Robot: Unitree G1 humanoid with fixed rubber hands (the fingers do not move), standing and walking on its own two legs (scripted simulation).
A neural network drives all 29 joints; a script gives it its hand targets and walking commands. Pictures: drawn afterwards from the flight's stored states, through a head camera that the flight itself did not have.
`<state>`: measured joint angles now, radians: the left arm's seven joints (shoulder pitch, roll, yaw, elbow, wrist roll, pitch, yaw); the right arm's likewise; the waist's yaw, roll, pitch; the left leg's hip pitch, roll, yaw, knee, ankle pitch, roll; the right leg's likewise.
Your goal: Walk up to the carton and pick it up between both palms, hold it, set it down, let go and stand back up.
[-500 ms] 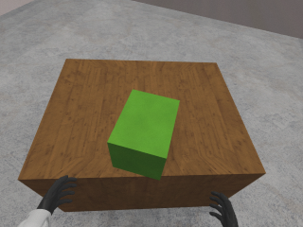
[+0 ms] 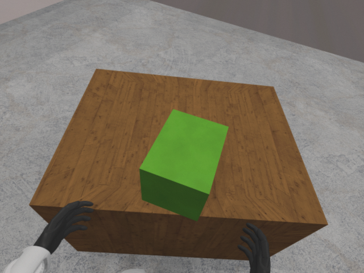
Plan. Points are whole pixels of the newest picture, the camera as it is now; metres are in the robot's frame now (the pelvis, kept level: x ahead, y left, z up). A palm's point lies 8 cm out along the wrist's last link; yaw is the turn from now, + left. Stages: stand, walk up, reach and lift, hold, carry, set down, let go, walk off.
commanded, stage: reach and lift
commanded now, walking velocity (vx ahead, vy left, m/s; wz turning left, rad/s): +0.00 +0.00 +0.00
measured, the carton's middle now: (184, 163) +0.43 +0.00 -0.11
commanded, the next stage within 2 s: none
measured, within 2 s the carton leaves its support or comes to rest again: neither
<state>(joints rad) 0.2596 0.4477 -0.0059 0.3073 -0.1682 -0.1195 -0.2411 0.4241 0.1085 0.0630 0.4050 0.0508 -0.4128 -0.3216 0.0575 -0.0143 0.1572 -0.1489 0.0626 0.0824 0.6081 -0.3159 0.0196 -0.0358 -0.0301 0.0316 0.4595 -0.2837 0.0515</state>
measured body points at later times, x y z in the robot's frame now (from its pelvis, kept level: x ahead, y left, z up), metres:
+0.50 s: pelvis +0.00 +0.03 -0.01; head +0.02 +0.06 +0.44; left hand +0.22 +0.27 -0.02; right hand +0.19 -0.13 -0.03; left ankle +0.02 +0.10 -0.73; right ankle -0.01 -0.17 -0.73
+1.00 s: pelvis +0.00 +0.02 +0.00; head +0.04 +0.04 +0.44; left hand +0.32 +0.23 +0.00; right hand +0.25 -0.15 -0.02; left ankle +0.02 +0.10 -0.73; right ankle -0.01 -0.18 -0.73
